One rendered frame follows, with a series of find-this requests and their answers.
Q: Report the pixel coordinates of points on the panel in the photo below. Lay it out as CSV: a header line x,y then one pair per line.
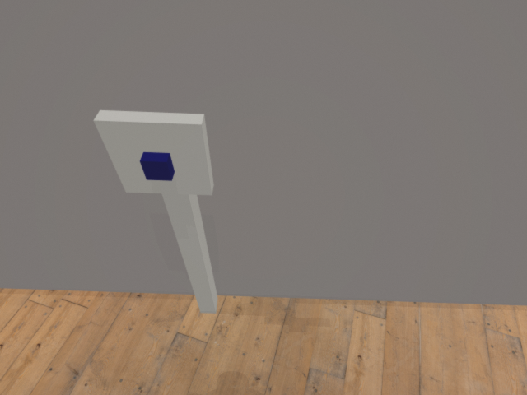
x,y
126,135

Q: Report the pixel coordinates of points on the button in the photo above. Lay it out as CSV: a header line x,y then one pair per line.
x,y
157,166

